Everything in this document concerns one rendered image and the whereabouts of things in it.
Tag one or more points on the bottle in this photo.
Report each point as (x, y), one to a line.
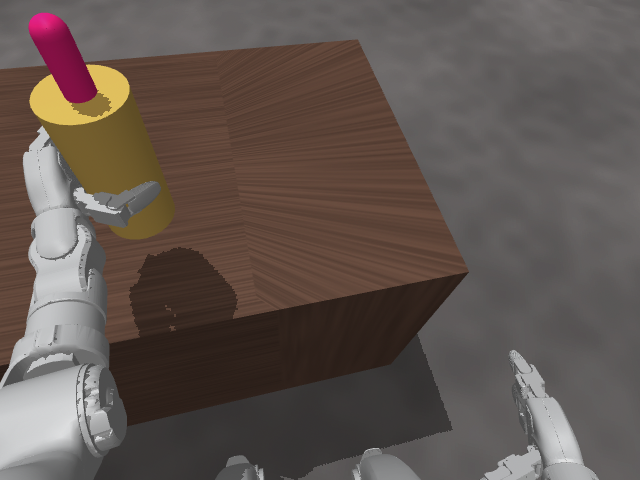
(90, 114)

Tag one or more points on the left robot hand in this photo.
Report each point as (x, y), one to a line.
(51, 184)

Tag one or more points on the right robot arm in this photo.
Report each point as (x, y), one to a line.
(568, 471)

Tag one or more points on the left robot arm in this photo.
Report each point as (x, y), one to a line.
(60, 411)

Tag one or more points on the right robot hand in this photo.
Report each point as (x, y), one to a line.
(551, 439)

